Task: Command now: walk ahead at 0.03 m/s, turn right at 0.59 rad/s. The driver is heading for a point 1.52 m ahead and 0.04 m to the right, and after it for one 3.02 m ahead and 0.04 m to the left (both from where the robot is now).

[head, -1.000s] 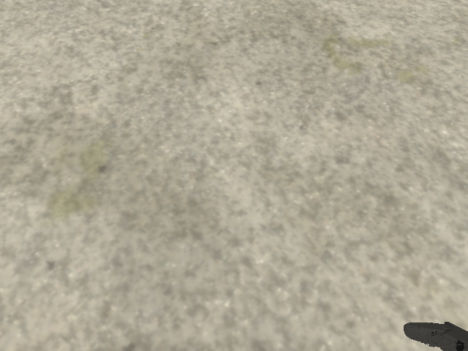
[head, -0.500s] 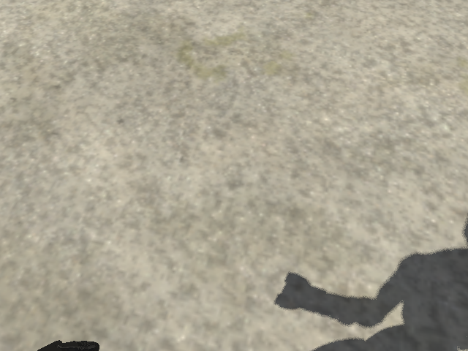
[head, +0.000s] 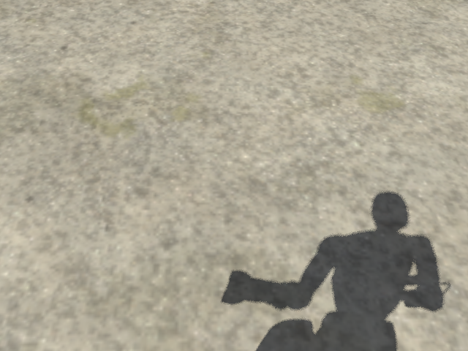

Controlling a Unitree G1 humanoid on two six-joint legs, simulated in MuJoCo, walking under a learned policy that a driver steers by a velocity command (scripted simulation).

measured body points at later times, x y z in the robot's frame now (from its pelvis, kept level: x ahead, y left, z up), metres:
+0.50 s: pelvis -0.01 -0.04 +0.01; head +0.02 -0.08 +0.45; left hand +0.22 +0.19 -0.07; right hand +0.06 -0.36 -0.11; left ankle +0.02 +0.11 -0.65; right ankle -0.03 -0.13 -0.73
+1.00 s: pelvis +0.01 -0.02 +0.00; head +0.02 -0.02 +0.45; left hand +0.22 +0.17 -0.11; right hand +0.05 -0.31 -0.10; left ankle +0.05 +0.10 -0.73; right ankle -0.03 -0.13 -0.73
